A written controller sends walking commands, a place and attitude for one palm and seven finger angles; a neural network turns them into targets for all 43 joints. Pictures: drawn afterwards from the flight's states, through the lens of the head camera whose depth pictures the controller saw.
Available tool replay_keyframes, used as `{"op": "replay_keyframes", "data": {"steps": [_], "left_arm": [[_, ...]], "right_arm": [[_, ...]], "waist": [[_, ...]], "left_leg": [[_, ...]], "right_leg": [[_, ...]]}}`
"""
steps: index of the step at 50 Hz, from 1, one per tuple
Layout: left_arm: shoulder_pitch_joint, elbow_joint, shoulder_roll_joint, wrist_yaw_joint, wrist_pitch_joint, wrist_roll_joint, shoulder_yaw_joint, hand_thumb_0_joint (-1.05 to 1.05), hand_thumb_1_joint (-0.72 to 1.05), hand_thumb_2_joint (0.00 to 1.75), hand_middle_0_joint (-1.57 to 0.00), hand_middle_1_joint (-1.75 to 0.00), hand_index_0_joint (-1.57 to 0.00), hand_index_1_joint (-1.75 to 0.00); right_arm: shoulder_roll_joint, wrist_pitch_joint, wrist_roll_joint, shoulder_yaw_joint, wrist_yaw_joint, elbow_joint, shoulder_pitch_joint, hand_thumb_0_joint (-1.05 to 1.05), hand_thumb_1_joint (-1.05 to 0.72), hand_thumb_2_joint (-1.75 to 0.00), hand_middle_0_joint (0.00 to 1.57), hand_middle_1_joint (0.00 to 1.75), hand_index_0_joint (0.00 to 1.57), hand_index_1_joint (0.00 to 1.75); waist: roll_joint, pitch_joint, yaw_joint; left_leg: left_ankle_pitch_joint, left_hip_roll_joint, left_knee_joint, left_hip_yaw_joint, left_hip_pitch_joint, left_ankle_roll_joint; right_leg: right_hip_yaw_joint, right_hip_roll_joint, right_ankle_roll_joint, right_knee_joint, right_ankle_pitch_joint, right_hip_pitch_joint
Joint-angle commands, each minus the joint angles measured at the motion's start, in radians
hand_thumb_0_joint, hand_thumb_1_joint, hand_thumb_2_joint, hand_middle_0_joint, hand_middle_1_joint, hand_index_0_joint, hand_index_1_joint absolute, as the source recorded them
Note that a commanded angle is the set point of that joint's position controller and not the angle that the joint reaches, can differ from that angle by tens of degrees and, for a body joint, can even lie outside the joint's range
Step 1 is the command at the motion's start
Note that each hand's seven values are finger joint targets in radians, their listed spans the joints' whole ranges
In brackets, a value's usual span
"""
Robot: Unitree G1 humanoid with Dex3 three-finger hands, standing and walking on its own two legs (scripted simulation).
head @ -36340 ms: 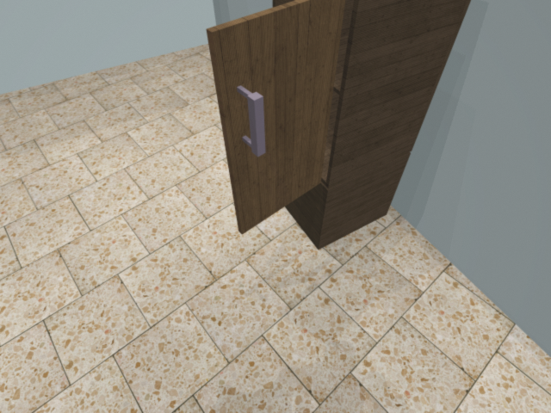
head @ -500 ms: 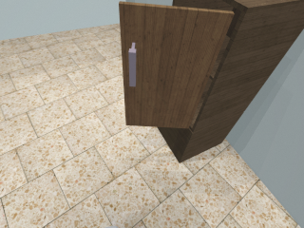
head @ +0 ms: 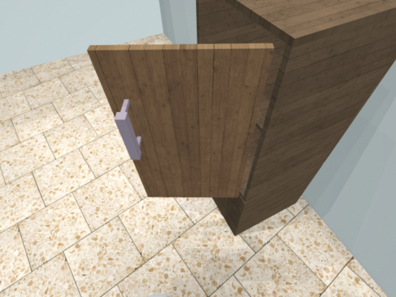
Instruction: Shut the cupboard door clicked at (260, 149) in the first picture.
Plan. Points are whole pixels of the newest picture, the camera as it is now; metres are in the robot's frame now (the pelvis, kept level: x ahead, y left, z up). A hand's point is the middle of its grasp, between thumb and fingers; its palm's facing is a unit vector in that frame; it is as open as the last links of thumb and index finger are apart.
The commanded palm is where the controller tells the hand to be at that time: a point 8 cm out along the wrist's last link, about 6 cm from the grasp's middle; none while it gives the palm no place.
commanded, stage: come to a stop and stand still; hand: left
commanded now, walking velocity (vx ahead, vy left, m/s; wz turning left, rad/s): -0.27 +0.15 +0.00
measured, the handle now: (131, 130) +0.46 +0.18 +0.06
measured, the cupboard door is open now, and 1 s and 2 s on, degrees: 63 63 63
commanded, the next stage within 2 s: look again from close up in 0.94 s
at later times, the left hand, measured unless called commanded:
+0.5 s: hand out of the picture +0.06 +0.26 -0.19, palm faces +0.03 -0.97 -0.22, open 7.4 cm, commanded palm none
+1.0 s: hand out of the picture +0.00 +0.19 -0.18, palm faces +0.02 -0.98 -0.18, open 7.3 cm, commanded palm none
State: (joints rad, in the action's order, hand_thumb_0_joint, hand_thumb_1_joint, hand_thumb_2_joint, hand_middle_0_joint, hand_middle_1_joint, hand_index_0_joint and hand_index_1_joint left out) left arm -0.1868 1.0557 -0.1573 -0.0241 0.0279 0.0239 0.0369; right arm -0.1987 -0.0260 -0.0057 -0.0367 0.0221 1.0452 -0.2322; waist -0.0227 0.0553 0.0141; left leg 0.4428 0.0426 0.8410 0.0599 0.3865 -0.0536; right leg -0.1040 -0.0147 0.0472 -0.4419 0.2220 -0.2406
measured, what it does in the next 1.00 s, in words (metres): steps on the spot: left foot, then right foot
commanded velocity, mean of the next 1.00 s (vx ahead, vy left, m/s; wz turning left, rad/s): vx -0.01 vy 0.00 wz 0.00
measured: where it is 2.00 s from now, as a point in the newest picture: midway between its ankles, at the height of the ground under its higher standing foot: outside the picture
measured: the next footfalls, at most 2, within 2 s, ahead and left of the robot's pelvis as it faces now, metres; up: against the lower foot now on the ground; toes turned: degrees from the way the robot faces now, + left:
left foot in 0.26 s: +0.04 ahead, +0.11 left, +0.00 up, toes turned +3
right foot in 0.74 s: -0.02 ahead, -0.13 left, +0.00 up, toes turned -1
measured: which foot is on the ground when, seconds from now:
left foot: up 0.00-0.24, down 0.26-1.00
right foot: down 0.00-0.28, up 0.30-0.72, down 0.74-1.00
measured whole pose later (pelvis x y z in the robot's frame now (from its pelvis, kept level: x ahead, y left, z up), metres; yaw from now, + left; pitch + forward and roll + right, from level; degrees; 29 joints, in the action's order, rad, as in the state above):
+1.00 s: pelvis -0.01 +0.02 -0.01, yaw +0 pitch +0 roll +0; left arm -0.28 1.09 -0.16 -0.02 -0.02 0.02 0.03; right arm -0.18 -0.02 -0.02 -0.02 0.01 1.11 -0.39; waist 0.02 0.01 0.02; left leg 0.24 0.00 0.50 0.03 0.25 0.01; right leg 0.02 -0.04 -0.04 -0.47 0.33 -0.13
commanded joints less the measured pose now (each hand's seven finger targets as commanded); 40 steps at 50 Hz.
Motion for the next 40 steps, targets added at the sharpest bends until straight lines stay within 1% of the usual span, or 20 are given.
{"op": "replay_keyframes", "data": {"steps": [1, 4, 8, 11, 12, 13, 14, 15, 16, 19, 24, 30, 32, 34, 35, 36, 37, 38, 39, 40], "left_arm": [[-0.093, -0.029, -0.190, -0.024, -0.004, -0.004, 0.040, 0.00, 0.90, 0.90, -0.20, -0.30, -0.20, -0.30], [-0.078, -0.045, -0.198, -0.031, -0.018, 0.000, 0.049, 0.00, 0.90, 0.90, -0.20, -0.30, -0.20, -0.30], [-0.047, -0.074, -0.211, -0.028, -0.029, 0.008, 0.055, 0.00, 0.90, 0.90, -0.20, -0.30, -0.20, -0.30], [-0.034, -0.083, -0.211, -0.026, -0.036, -0.001, 0.054, 0.00, 0.90, 0.90, -0.20, -0.30, -0.20, -0.30], [-0.056, -0.086, -0.187, -0.026, -0.041, -0.006, 0.045, 0.00, 0.90, 0.90, -0.20, -0.30, -0.20, -0.30], [-0.107, -0.102, -0.135, -0.025, -0.049, -0.006, 0.031, 0.00, 0.90, 0.90, -0.20, -0.30, -0.20, -0.30], [-0.102, -0.112, -0.127, -0.030, -0.054, -0.011, 0.022, 0.00, 0.90, 0.90, -0.20, -0.30, -0.20, -0.30], [-0.075, -0.117, -0.136, -0.032, -0.067, -0.012, 0.021, 0.00, 0.90, 0.90, -0.20, -0.30, -0.20, -0.30], [-0.069, -0.109, -0.139, -0.034, -0.074, -0.010, 0.029, 0.00, 0.90, 0.90, -0.20, -0.30, -0.20, -0.30], [-0.072, -0.106, -0.154, -0.020, -0.076, -0.009, 0.039, 0.00, 0.90, 0.90, -0.20, -0.30, -0.20, -0.30], [-0.072, -0.112, -0.150, 0.001, -0.089, -0.007, 0.043, 0.00, 0.90, 0.90, -0.20, -0.30, -0.20, -0.30], [0.000, -0.116, -0.103, 0.017, -0.083, -0.006, 0.016, 0.00, 0.90, 0.90, -0.20, -0.30, -0.20, -0.30], [-0.032, -0.090, -0.097, 0.015, -0.075, -0.010, 0.010, 0.00, 0.90, 0.90, -0.20, -0.30, -0.20, -0.30], [-0.102, -0.051, -0.097, 0.012, -0.063, -0.011, 0.008, 0.00, 0.90, 0.90, -0.20, -0.30, -0.20, -0.30], [-0.144, -0.032, -0.119, 0.006, -0.053, -0.009, 0.011, 0.00, 0.90, 0.90, -0.20, -0.30, -0.20, -0.30], [-0.149, -0.025, -0.155, 0.000, -0.043, -0.004, 0.012, 0.00, 0.90, 0.90, -0.20, -0.30, -0.20, -0.30], [-0.111, -0.036, -0.211, 0.001, -0.040, -0.002, 0.018, 0.00, 0.90, 0.90, -0.20, -0.30, -0.20, -0.30], [-0.050, -0.058, -0.242, 0.000, -0.043, 0.001, 0.021, 0.00, 0.90, 0.90, -0.20, -0.30, -0.20, -0.30], [-0.025, -0.063, -0.225, -0.001, -0.028, -0.004, 0.018, 0.00, 0.90, 0.90, -0.20, -0.30, -0.20, -0.30], [-0.020, -0.057, -0.205, 0.000, -0.020, -0.007, 0.014, 0.00, 0.90, 0.90, -0.20, -0.30, -0.20, -0.30]], "right_arm": [[-0.057, -0.018, -0.002, -0.013, -0.003, -0.057, -0.021, 0.00, -0.90, -0.90, 0.20, 0.30, 0.20, 0.30], [-0.075, -0.028, -0.002, -0.024, -0.006, -0.092, 0.036, 0.00, -0.90, -0.90, 0.20, 0.30, 0.20, 0.30], [-0.070, -0.028, 0.000, -0.028, -0.010, -0.118, 0.062, 0.00, -0.90, -0.90, 0.20, 0.30, 0.20, 0.30], [-0.079, -0.016, -0.004, -0.026, -0.011, -0.111, 0.019, 0.00, -0.90, -0.90, 0.20, 0.30, 0.20, 0.30], [-0.117, -0.004, -0.010, -0.029, -0.011, -0.105, -0.006, 0.00, -0.90, -0.90, 0.20, 0.30, 0.20, 0.30], [-0.190, 0.005, -0.014, -0.042, -0.010, -0.119, -0.012, 0.00, -0.90, -0.90, 0.20, 0.30, 0.20, 0.30], [-0.221, 0.001, -0.016, -0.045, -0.002, -0.124, -0.027, 0.00, -0.90, -0.90, 0.20, 0.30, 0.20, 0.30], [-0.222, 0.003, -0.018, -0.040, 0.018, -0.127, -0.033, 0.00, -0.90, -0.90, 0.20, 0.30, 0.20, 0.30], [-0.220, 0.004, -0.019, -0.038, 0.030, -0.130, -0.015, 0.00, -0.90, -0.90, 0.20, 0.30, 0.20, 0.30], [-0.165, 0.010, -0.019, -0.020, 0.038, -0.154, 0.029, 0.00, -0.90, -0.90, 0.20, 0.30, 0.20, 0.30], [-0.161, 0.019, -0.017, -0.020, 0.039, -0.131, -0.006, 0.00, -0.90, -0.90, 0.20, 0.30, 0.20, 0.30], [-0.173, 0.014, -0.026, -0.037, 0.020, -0.080, -0.053, 0.00, -0.90, -0.90, 0.20, 0.30, 0.20, 0.30], [-0.173, 0.015, -0.024, -0.039, 0.013, -0.063, -0.050, 0.00, -0.90, -0.90, 0.20, 0.30, 0.20, 0.30], [-0.153, 0.015, -0.015, -0.034, 0.008, -0.046, -0.041, 0.00, -0.90, -0.90, 0.20, 0.30, 0.20, 0.30], [-0.120, 0.014, -0.010, -0.030, 0.002, -0.038, -0.043, 0.00, -0.90, -0.90, 0.20, 0.30, 0.20, 0.30], [-0.074, 0.011, -0.003, -0.022, -0.003, -0.042, -0.048, 0.00, -0.90, -0.90, 0.20, 0.30, 0.20, 0.30], [-0.048, 0.006, -0.005, -0.010, -0.009, -0.050, -0.055, 0.00, -0.90, -0.90, 0.20, 0.30, 0.20, 0.30], [-0.047, -0.003, -0.012, -0.010, -0.016, -0.053, -0.071, 0.00, -0.90, -0.90, 0.20, 0.30, 0.20, 0.30], [-0.047, -0.003, -0.022, -0.010, -0.017, -0.033, -0.080, 0.00, -0.90, -0.90, 0.20, 0.30, 0.20, 0.30], [-0.055, 0.003, -0.023, -0.009, -0.018, -0.022, -0.107, 0.00, -0.90, -0.90, 0.20, 0.30, 0.20, 0.30]], "waist": [[0.131, -0.128, -0.038], [0.151, -0.090, -0.041], [0.172, -0.085, -0.029], [0.159, -0.101, -0.001], [0.071, -0.145, -0.001], [-0.138, -0.184, -0.013], [-0.200, -0.158, 0.009], [-0.154, -0.160, 0.023], [-0.192, -0.149, 0.014], [-0.080, -0.128, -0.009], [-0.111, -0.142, -0.002], [-0.168, -0.099, 0.030], [-0.176, -0.093, 0.016], [-0.129, -0.066, -0.025], [-0.072, -0.060, -0.038], [0.032, -0.036, -0.029], [0.129, 0.017, -0.010], [0.121, 0.052, 0.012], [0.221, 0.087, 0.005], [0.247, 0.093, 0.008]], "left_leg": [[-0.006, -0.026, 0.010, -0.035, 0.069, -0.007], [0.005, -0.028, 0.057, -0.062, 0.092, -0.005], [-0.025, -0.031, -0.055, -0.054, 0.023, 0.003], [-0.267, -0.020, -0.352, -0.043, -0.137, 0.014], [-0.562, 0.067, -0.433, -0.087, -0.267, 0.039], [-0.945, 0.267, -0.412, -0.284, -0.350, 0.130], [-1.168, 0.360, -0.433, -0.313, -0.317, 0.237], [-1.243, 0.359, -0.429, -0.343, -0.303, 0.267], [-1.258, 0.342, -0.416, -0.312, -0.291, 0.259], [-1.069, 0.281, -0.424, -0.246, -0.288, 0.253], [-0.744, 0.263, -0.495, -0.236, -0.303, 0.230], [-0.282, 0.228, -0.590, -0.269, -0.233, 0.203], [-0.138, 0.206, -0.614, -0.271, -0.180, 0.185], [-0.057, 0.150, -0.593, -0.227, -0.073, 0.139], [0.002, 0.097, -0.562, -0.174, -0.015, 0.091], [0.025, 0.021, -0.482, -0.112, 0.019, 0.044], [-0.025, -0.029, -0.399, -0.050, -0.030, 0.021], [-0.048, -0.042, -0.351, -0.028, -0.106, 0.021], [-0.132, -0.031, -0.300, -0.033, -0.109, 0.024], [-0.167, -0.029, -0.289, -0.040, -0.104, 0.028]], "right_leg": [[0.220, -0.327, 0.153, 0.043, -0.966, 0.238], [0.218, -0.345, 0.171, 0.050, -0.914, 0.204], [0.200, -0.319, 0.156, 0.027, -0.797, 0.152], [0.162, -0.249, 0.083, -0.054, -0.598, 0.105], [0.117, -0.185, 0.024, -0.120, -0.386, 0.045], [0.039, -0.077, -0.050, -0.217, 0.027, -0.066], [0.058, -0.006, -0.067, -0.386, 0.407, -0.094], [0.144, 0.024, -0.069, -0.539, 0.449, -0.135], [0.199, 0.023, -0.070, -0.625, 0.419, -0.170], [0.212, 0.027, -0.085, -0.729, 0.288, -0.224], [0.195, 0.013, -0.102, -0.684, 0.212, -0.233], [0.104, 0.004, -0.077, -0.322, 0.254, -0.092], [0.080, 0.018, -0.062, -0.200, 0.212, -0.006], [0.063, 0.020, -0.050, 0.040, 0.059, 0.160], [0.105, -0.019, -0.035, 0.124, 0.065, 0.235], [0.262, -0.136, 0.014, 0.206, 0.249, 0.186], [0.366, -0.246, 0.056, 0.309, 0.428, 0.018], [0.394, -0.284, 0.061, 0.351, 0.517, -0.130], [0.405, -0.253, 0.063, 0.358, 0.454, -0.166], [0.380, -0.236, 0.062, 0.335, 0.366, -0.134]]}}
